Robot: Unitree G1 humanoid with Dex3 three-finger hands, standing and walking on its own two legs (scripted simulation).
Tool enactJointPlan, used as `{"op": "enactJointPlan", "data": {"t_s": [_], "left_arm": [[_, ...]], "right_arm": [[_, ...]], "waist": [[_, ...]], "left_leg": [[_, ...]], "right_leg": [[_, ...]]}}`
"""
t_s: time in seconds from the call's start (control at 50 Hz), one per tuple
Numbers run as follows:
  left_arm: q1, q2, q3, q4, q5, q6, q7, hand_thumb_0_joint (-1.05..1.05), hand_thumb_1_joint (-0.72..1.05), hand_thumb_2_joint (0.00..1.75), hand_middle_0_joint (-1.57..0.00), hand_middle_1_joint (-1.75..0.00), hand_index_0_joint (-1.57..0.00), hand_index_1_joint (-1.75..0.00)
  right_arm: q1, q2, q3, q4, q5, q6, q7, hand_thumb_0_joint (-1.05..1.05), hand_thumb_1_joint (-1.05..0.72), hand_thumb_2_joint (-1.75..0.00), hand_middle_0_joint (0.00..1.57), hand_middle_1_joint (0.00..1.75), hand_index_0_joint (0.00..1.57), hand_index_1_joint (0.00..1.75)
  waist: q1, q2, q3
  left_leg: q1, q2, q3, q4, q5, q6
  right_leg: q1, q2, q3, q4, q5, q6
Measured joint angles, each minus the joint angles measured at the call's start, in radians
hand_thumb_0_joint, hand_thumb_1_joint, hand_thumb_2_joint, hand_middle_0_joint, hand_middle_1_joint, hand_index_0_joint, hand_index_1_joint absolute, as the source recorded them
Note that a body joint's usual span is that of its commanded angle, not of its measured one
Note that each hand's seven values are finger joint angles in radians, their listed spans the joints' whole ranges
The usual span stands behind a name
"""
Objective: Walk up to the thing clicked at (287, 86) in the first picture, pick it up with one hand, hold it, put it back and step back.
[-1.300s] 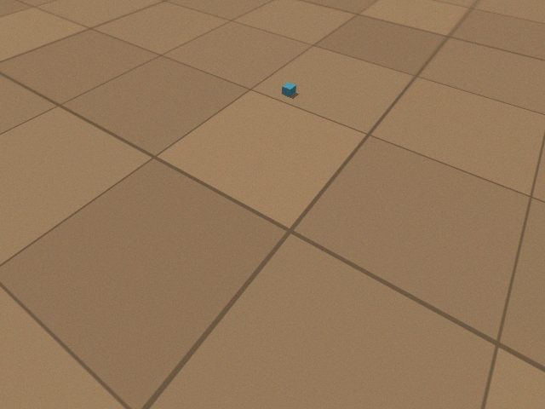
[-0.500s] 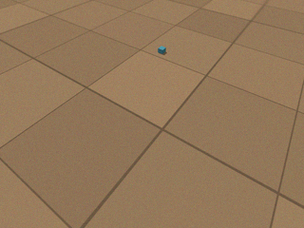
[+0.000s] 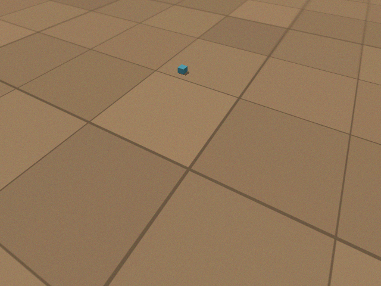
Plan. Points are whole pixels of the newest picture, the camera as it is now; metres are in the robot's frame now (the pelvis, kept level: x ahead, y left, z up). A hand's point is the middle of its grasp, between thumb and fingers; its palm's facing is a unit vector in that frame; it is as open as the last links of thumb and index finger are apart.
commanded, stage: walk up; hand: left
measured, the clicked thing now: (182, 69) +2.21 +0.03 -0.75
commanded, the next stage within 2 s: none
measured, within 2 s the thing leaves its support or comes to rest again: neither
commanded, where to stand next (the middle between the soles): +1.76 -0.22 m, yaw -8 degrees
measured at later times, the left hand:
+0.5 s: hand (115, 254) +0.25 +0.19 -0.15, palm faces -0.06 -0.94 -0.33, open 7.4 cm
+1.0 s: hand (144, 127) +0.69 +0.16 -0.13, palm faces -0.21 -0.89 -0.40, open 7.4 cm
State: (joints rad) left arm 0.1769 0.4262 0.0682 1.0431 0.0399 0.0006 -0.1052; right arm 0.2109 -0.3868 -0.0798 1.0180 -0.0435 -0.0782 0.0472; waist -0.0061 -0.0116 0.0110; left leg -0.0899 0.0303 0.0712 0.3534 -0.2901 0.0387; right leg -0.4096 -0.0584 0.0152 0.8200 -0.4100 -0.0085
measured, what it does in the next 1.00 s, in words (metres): walks ahead: right foot, then left foot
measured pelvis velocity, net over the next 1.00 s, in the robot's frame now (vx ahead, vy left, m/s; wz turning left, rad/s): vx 0.53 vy -0.10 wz -0.14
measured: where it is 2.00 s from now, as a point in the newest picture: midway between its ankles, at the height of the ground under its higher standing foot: (211, 161)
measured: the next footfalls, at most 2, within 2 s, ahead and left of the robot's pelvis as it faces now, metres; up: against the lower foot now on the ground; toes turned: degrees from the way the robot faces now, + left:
right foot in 0.16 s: +0.17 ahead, -0.20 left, +0.00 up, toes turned -9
left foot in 0.60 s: +0.48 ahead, +0.05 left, +0.00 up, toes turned +2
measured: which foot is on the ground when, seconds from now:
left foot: down 0.00-0.16, up 0.18-0.58, down 0.60-1.00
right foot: up 0.00-0.14, down 0.16-0.62, up 0.64-1.00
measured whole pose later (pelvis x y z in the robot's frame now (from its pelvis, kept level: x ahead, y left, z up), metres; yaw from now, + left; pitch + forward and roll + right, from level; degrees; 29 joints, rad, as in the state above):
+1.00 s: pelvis +0.53 -0.10 -0.02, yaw -8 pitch -2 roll +2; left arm 0.16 0.46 0.06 0.92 0.01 -0.06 -0.12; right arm 0.36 -0.44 -0.07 0.92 -0.01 -0.09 0.07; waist -0.05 0.00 0.04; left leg 0.01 0.06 0.16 0.44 -0.40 -0.03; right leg -0.51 -0.11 -0.04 0.62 -0.09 -0.02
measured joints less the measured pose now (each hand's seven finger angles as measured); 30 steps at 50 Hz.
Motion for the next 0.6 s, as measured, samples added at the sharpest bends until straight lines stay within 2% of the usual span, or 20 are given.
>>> {"op": "enactJointPlan", "data": {"t_s": [0.08, 0.14, 0.18, 0.2, 0.24, 0.28, 0.34, 0.42, 0.48, 0.54, 0.6], "left_arm": [[0.011, 0.035, 0.018, -0.033, -0.001, -0.007, -0.027, 0.01, 0.90, 0.89, -0.20, -0.30, -0.20, -0.30], [0.025, 0.059, 0.031, -0.044, -0.002, -0.017, -0.028, 0.01, 0.90, 0.89, -0.20, -0.30, -0.20, -0.30], [0.026, 0.064, 0.042, -0.054, 0.000, -0.042, -0.013, 0.01, 0.90, 0.89, -0.20, -0.30, -0.20, -0.30], [0.026, 0.055, 0.044, -0.063, 0.000, -0.055, -0.001, 0.01, 0.90, 0.89, -0.20, -0.30, -0.20, -0.30], [0.041, 0.027, 0.032, -0.081, -0.012, -0.069, 0.011, 0.00, 0.90, 0.89, -0.20, -0.30, -0.20, -0.30], [0.062, -0.001, 0.015, -0.082, -0.021, -0.073, 0.016, 0.00, 0.90, 0.89, -0.20, -0.30, -0.20, -0.30], [0.099, -0.025, -0.004, -0.076, -0.028, -0.077, 0.020, 0.00, 0.90, 0.89, -0.20, -0.30, -0.20, -0.30], [0.143, -0.029, -0.014, -0.078, -0.030, -0.083, 0.023, 0.01, 0.90, 0.89, -0.21, -0.30, -0.20, -0.30], [0.159, -0.021, -0.014, -0.086, -0.029, -0.086, 0.024, 0.01, 0.90, 0.89, -0.21, -0.30, -0.20, -0.30], [0.166, -0.010, -0.014, -0.095, -0.027, -0.086, 0.024, 0.01, 0.90, 0.89, -0.21, -0.30, -0.20, -0.30], [0.172, 0.007, -0.015, -0.096, -0.027, -0.079, 0.027, 0.01, 0.90, 0.89, -0.21, -0.30, -0.20, -0.30]], "right_arm": [[0.031, -0.053, -0.020, 0.006, -0.009, 0.010, 0.009, 0.00, -0.90, -0.90, 0.20, 0.30, 0.20, 0.30], [0.043, -0.084, -0.028, 0.009, -0.009, 0.021, 0.012, 0.00, -0.90, -0.90, 0.20, 0.30, 0.20, 0.30], [0.045, -0.102, -0.029, 0.010, -0.009, 0.033, 0.008, 0.00, -0.90, -0.90, 0.20, 0.30, 0.20, 0.30], [0.042, -0.107, -0.027, 0.014, -0.003, 0.044, 0.003, 0.01, -0.91, -0.90, 0.20, 0.30, 0.20, 0.30], [0.024, -0.105, -0.019, 0.020, 0.005, 0.059, 0.006, 0.01, -0.91, -0.90, 0.20, 0.30, 0.20, 0.30], [0.003, -0.098, -0.008, 0.011, 0.016, 0.053, 0.017, 0.01, -0.91, -0.90, 0.19, 0.29, 0.19, 0.30], [-0.017, -0.075, 0.004, -0.025, 0.021, 0.036, 0.039, 0.01, -0.91, -0.90, 0.19, 0.29, 0.19, 0.30], [-0.032, -0.045, 0.010, -0.065, 0.016, 0.036, 0.063, 0.00, -0.91, -0.90, 0.20, 0.30, 0.20, 0.30], [-0.039, -0.036, 0.010, -0.076, 0.011, 0.041, 0.069, 0.00, -0.91, -0.90, 0.20, 0.30, 0.20, 0.30], [-0.047, -0.037, 0.006, -0.078, 0.011, 0.040, 0.069, 0.00, -0.91, -0.90, 0.20, 0.30, 0.20, 0.30], [-0.050, -0.042, -0.001, -0.084, 0.013, 0.029, 0.064, 0.00, -0.91, -0.90, 0.20, 0.30, 0.20, 0.30]], "waist": [[-0.002, 0.021, -0.006], [-0.002, 0.026, -0.021], [0.004, 0.053, -0.024], [0.012, 0.070, -0.024], [0.031, 0.089, -0.023], [0.038, 0.103, -0.014], [0.045, 0.101, -0.004], [0.053, 0.075, 0.005], [0.062, 0.055, 0.016], [0.070, 0.041, 0.027], [0.072, 0.017, 0.027]], "left_leg": [[0.066, 0.042, 0.028, -0.005, -0.009, -0.026], [0.090, 0.072, 0.045, 0.076, -0.101, -0.046], [0.035, 0.115, 0.017, 0.272, -0.209, -0.017], [-0.028, 0.110, -0.029, 0.422, -0.234, -0.011], [-0.152, 0.070, -0.075, 0.659, -0.191, -0.012], [-0.252, 0.054, -0.065, 0.747, -0.103, -0.011], [-0.363, 0.058, -0.043, 0.702, -0.008, -0.020], [-0.459, 0.085, -0.044, 0.552, 0.067, -0.049], [-0.485, 0.106, -0.051, 0.423, 0.119, -0.062], [-0.462, 0.114, -0.050, 0.291, 0.168, -0.055], [-0.385, 0.089, -0.018, 0.199, 0.176, -0.032]], "right_leg": [[-0.024, -0.045, -0.023, -0.091, 0.054, 0.016], [0.019, -0.057, -0.051, -0.186, 0.131, 0.016], [0.035, -0.025, -0.077, -0.171, 0.187, 0.017], [0.031, -0.008, -0.091, -0.135, 0.158, 0.013], [0.064, 0.016, -0.104, -0.146, 0.127, -0.001], [0.130, 0.037, -0.111, -0.222, 0.136, -0.012], [0.226, 0.059, -0.111, -0.342, 0.159, -0.019], [0.317, 0.079, -0.099, -0.440, 0.153, -0.028], [0.372, 0.086, -0.093, -0.471, 0.122, -0.021], [0.428, 0.085, -0.091, -0.471, 0.064, -0.002], [0.460, 0.058, -0.086, -0.399, -0.040, 0.016]]}}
